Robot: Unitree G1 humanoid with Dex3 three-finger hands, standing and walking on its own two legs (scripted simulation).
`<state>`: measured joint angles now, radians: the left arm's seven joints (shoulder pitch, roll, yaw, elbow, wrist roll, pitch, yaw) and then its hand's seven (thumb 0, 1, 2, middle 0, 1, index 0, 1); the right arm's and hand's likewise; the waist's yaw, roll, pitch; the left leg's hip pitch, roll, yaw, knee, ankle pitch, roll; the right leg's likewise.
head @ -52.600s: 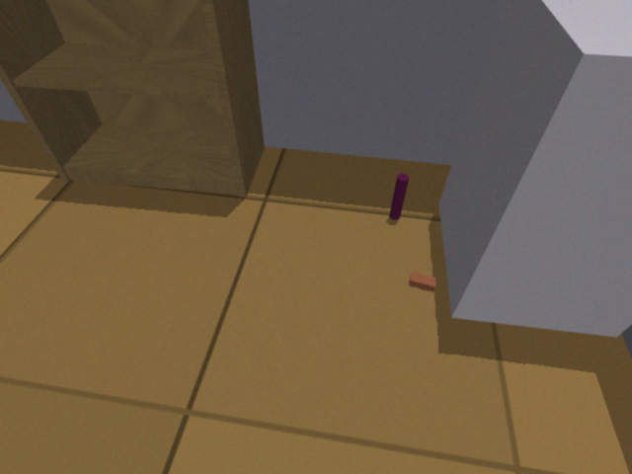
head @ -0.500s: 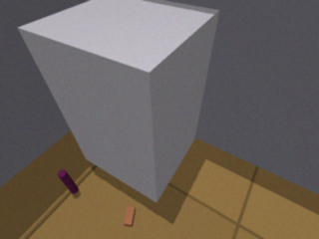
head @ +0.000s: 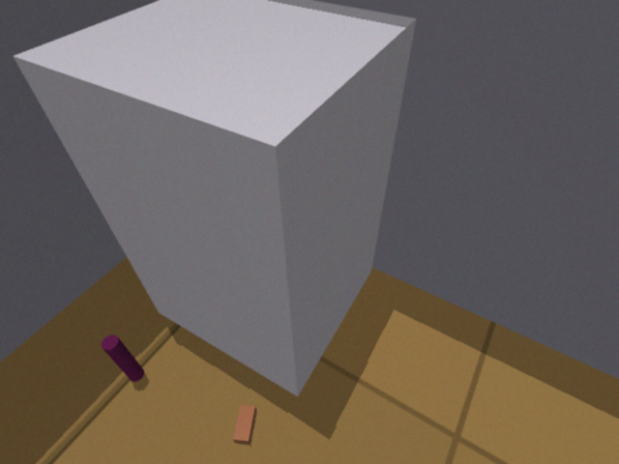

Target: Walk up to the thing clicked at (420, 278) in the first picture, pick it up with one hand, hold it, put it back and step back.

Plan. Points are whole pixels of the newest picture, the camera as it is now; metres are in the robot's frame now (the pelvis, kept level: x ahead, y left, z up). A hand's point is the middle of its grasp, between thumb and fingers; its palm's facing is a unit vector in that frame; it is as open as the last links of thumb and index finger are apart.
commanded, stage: stand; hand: left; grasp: from above
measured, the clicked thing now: (245, 423) +0.41 +0.22 -0.77
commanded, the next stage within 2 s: step back in 0.86 s
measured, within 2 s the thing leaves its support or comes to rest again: neither
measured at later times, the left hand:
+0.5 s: hand out of the picture +0.08 +0.24 -0.16, palm faces -0.01 -0.94 -0.33, open 7.4 cm
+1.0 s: hand out of the picture +0.09 +0.26 -0.16, palm faces -0.01 -0.93 -0.36, open 7.4 cm
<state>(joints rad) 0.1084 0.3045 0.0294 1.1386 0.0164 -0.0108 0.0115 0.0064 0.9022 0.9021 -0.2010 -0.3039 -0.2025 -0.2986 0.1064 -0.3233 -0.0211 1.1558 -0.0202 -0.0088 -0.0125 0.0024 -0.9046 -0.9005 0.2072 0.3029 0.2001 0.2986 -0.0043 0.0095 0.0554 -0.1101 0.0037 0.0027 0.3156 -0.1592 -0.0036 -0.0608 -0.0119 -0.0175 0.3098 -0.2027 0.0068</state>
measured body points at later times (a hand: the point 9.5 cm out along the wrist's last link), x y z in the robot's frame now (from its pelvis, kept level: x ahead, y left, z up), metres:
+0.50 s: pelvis +0.00 +0.00 +0.00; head +0.01 +0.00 +0.45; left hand +0.08 +0.29 -0.13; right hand +0.07 -0.30 -0.14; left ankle +0.01 +0.12 -0.75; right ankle -0.02 -0.12 -0.75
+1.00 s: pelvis -0.01 +0.00 -0.01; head +0.03 +0.00 +0.44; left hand +0.09 +0.31 -0.14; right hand +0.08 -0.31 -0.14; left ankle +0.01 +0.12 -0.75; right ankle -0.02 -0.12 -0.75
